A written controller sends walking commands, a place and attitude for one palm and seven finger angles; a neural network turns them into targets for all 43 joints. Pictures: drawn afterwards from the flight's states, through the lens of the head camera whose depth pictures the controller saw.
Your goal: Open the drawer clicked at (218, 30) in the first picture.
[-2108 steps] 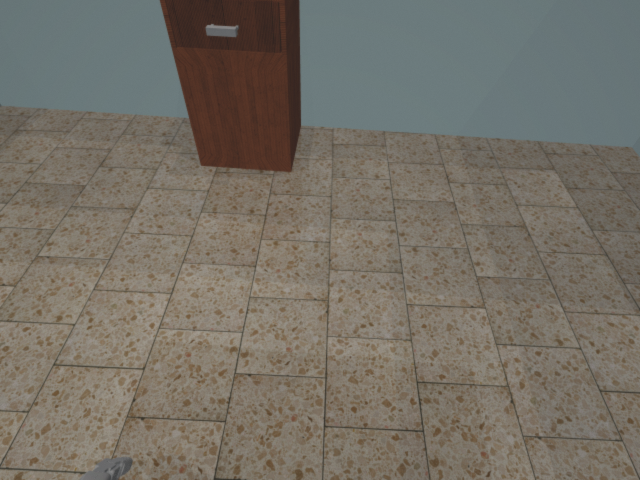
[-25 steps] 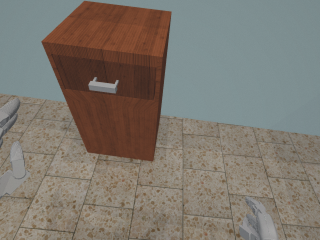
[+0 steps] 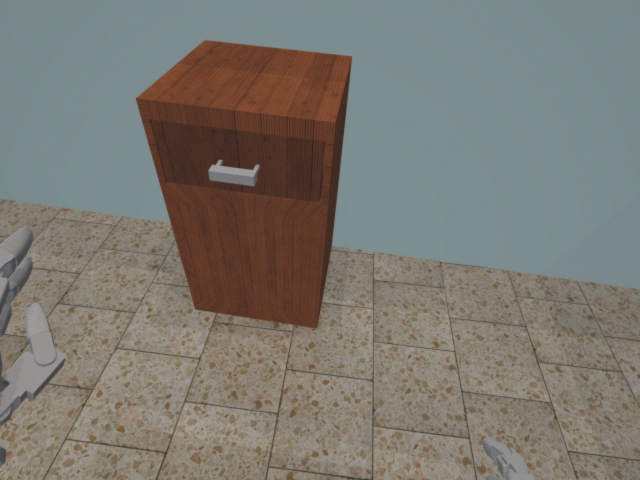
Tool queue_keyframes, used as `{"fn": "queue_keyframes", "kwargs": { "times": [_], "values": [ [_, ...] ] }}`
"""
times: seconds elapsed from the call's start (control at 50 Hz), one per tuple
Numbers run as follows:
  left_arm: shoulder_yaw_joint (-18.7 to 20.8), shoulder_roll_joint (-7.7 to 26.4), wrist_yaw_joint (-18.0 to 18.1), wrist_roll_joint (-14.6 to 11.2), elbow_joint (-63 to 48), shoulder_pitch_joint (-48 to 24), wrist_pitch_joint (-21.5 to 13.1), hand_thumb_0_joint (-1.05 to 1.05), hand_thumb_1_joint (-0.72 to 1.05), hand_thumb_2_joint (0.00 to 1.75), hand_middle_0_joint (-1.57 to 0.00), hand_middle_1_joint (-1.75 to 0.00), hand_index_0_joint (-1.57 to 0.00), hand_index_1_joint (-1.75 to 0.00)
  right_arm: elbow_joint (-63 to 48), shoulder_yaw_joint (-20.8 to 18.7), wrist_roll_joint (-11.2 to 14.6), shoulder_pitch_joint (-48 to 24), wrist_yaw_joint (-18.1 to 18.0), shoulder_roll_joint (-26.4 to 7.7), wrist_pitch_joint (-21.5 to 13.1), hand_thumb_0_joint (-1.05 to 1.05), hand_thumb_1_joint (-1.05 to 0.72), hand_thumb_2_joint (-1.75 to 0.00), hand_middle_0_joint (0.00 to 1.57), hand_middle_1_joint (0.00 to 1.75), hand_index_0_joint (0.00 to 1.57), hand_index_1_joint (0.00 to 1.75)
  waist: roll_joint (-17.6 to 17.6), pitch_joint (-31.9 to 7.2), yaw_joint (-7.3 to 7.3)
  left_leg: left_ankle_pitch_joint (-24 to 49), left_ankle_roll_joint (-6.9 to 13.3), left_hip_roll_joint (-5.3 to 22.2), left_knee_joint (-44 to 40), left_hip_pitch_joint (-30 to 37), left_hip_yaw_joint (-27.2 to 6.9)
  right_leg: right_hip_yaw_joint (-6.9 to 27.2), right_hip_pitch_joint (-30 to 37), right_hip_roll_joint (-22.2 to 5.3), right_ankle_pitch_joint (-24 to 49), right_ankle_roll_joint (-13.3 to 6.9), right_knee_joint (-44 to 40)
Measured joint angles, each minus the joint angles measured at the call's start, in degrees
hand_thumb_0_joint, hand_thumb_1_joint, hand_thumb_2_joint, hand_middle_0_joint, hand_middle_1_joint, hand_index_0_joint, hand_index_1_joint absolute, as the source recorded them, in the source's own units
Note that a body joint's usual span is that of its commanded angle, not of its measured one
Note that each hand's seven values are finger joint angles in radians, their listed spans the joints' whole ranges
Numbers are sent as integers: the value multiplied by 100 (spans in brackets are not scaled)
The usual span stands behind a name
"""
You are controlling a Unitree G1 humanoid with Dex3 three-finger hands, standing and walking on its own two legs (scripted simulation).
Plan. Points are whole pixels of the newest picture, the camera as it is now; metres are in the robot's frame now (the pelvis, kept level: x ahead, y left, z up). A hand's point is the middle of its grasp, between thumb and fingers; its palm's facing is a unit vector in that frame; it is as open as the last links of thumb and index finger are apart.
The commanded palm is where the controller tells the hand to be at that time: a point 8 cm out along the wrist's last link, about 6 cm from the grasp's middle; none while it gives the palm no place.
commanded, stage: stop stepping back and stand still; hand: left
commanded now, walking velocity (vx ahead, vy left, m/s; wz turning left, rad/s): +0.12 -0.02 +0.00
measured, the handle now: (235, 170) +0.84 +0.23 -0.08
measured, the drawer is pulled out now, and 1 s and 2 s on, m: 0.00 0.00 0.00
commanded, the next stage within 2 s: let the arm hang, fingers relaxed in 0.24 s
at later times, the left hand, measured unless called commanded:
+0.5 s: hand (136, 434) +0.20 +0.24 -0.05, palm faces +0.12 -0.92 -0.37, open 7.4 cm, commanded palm none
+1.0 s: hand out of the picture +0.01 +0.21 -0.15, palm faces +0.02 -0.96 -0.29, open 7.3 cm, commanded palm none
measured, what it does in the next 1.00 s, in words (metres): stands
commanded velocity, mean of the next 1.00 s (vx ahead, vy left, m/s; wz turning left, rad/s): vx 0.01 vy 0.00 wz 0.00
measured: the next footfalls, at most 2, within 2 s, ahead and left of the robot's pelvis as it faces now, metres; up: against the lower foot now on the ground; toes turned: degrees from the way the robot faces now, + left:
none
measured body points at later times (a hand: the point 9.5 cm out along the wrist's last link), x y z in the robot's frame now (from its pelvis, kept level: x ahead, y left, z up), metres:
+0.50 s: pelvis +0.00 +0.01 +0.00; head +0.02 +0.00 +0.45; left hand +0.19 +0.29 -0.02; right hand +0.15 -0.24 -0.11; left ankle +0.01 +0.10 -0.73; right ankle -0.01 -0.12 -0.69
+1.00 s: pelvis +0.00 -0.01 +0.01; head +0.02 -0.01 +0.46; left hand +0.01 +0.26 -0.13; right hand +0.02 -0.26 -0.14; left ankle +0.01 +0.10 -0.73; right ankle +0.01 -0.12 -0.73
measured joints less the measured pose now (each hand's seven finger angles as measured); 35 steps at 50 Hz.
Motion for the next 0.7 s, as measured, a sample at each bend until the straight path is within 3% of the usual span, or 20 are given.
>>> {"fn": "queue_keyframes", "kwargs": {
  "times": [0.06, 0.1, 0.16, 0.24, 0.34, 0.38, 0.44, 0.5, 0.58, 0.64, 0.7],
  "values": [
    [29, 59, 4, 45, 48, 112, 137, 1, 89, 90, -21, -30, -21, -30, -58, 33, -15, 16, 15, 100, -127, 1, -90, -90, 20, 30, 20, 30, 10, 42, -33, 35, -12, 18, -47, 25, 18, -88, 2, -27, -144, 68, 276],
    [41, 128, 12, 56, -78, 159, 156, 1, 90, 90, -21, -30, -21, -30, -74, 88, -21, 26, 51, 157, -211, 1, -90, -90, 20, 30, 20, 30, -31, 79, 2, 7, -59, 32, 30, -15, 32, -118, 250, -59, -5, 65, -191],
    [-50, 77, -16, 46, -240, 70, 73, 1, 89, 90, -21, -30, -21, -30, -1, 115, -32, -78, 127, 138, -225, 1, -90, -90, 20, 30, 20, 30, 88, 198, 59, -151, -87, 167, 305, -147, -42, -195, 295, 80, 322, -122, -353],
    [-187, 4, -66, 18, -347, -89, -62, 1, 89, 90, -22, -31, -21, -30, 99, 21, 8, -162, 205, 51, -100, 1, -90, -90, 20, 30, 21, 30, 130, 246, 106, -473, -84, 162, 829, -312, -73, -264, 379, 103, 329, -171, -496],
    [9, 112, -59, -36, -315, 92, -119, 1, 89, 90, -22, -31, -22, -30, 18, -34, 34, -242, 153, 9, 22, 1, -90, -90, 20, 30, 20, 30, 1, 313, 75, 3, -25, 104, 29, 82, 79, -198, 478, -14, 254, -37, -500],
    [-263, 117, -279, 171, 598, -314, -91, 0, 89, 90, -21, -30, -21, -30, 244, -154, 27, -327, 350, -91, -182, 1, -90, -90, 20, 30, 20, 30, 99, 240, 125, -52, 25, 46, -3, -3, 96, -210, 200, -103, 203, 72, -69],
    [-863, -169, -576, 302, 2753, -1355, 777, 0, 90, 90, -21, -30, -21, -30, 507, -196, -80, -546, 486, -280, 24, 1, -90, -90, 20, 30, 20, 30, 344, 258, 37, 72, 121, -85, -100, -144, -21, 74, -388, -112, -567, 177, 1194],
    [-1324, -463, -717, 332, 4667, -1988, 1294, 0, 91, 90, -20, -30, -20, -30, 609, -113, -180, -645, 513, -251, 240, 1, -90, -90, 20, 30, 20, 30, 316, 486, -22, 174, 118, -137, -173, -124, -27, 236, -565, -141, -735, 197, 1425],
    [-1852, -658, -897, 324, 6194, -1955, 1339, 1, 91, 90, -20, -30, -20, -30, 785, 19, -103, -557, 567, -25, 466, 1, -90, -90, 20, 30, 20, 30, -154, 714, 35, -28, -30, -162, 139, -119, 178, 344, -16, -248, 377, 120, -16],
    [-2114, -924, -970, 284, 7197, -1881, 1333, 0, 92, 90, -20, -30, -20, -30, 1089, -59, -52, -471, 581, 7, 617, 1, -90, -90, 20, 30, 20, 30, -80, 892, -35, -129, -88, -11, 307, -77, -9, 181, 124, -77, 161, 24, 19],
    [-1981, -813, -902, 227, 7742, -1917, 1264, -2, 98, 90, -21, -30, -21, -30, 1465, -83, -52, -293, 551, 78, 688, 1, -90, -90, 20, 30, 20, 30, -130, 986, 27, -10, -141, 39, 120, 44, -137, 60, 317, -30, 284, 3, -263]
  ]
}}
